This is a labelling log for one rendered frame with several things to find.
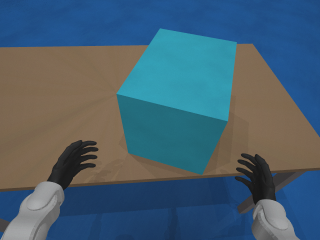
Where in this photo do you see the right robot forearm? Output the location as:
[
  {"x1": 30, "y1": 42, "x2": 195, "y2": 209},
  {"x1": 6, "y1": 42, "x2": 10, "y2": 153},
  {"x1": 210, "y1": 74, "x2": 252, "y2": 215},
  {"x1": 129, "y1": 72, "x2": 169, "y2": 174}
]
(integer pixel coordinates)
[{"x1": 251, "y1": 199, "x2": 300, "y2": 240}]

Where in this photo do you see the right robot hand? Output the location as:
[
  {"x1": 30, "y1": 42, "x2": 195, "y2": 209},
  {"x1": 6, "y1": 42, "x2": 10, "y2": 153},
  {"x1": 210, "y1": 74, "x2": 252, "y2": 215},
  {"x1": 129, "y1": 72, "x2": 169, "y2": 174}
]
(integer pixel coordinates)
[{"x1": 235, "y1": 153, "x2": 277, "y2": 205}]

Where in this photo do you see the left robot forearm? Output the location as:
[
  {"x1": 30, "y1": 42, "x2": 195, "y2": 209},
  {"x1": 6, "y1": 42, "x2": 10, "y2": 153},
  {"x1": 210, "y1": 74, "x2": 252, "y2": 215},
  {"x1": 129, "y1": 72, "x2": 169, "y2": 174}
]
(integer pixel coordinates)
[{"x1": 0, "y1": 181, "x2": 65, "y2": 240}]

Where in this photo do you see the carton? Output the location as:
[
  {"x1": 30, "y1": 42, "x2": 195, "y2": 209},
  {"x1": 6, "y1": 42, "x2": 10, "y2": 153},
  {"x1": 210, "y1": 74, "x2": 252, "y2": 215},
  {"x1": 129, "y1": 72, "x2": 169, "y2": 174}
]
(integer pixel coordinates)
[{"x1": 116, "y1": 28, "x2": 237, "y2": 175}]

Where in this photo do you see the left robot hand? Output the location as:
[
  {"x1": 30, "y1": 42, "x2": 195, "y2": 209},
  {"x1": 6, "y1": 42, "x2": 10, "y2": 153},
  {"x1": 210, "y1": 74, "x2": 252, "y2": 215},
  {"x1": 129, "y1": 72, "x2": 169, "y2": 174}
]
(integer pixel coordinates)
[{"x1": 47, "y1": 140, "x2": 99, "y2": 190}]

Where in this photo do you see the table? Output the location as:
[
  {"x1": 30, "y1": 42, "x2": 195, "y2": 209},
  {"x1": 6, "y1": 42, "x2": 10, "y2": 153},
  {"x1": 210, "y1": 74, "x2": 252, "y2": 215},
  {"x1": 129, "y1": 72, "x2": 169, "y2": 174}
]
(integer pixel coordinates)
[{"x1": 0, "y1": 43, "x2": 320, "y2": 233}]

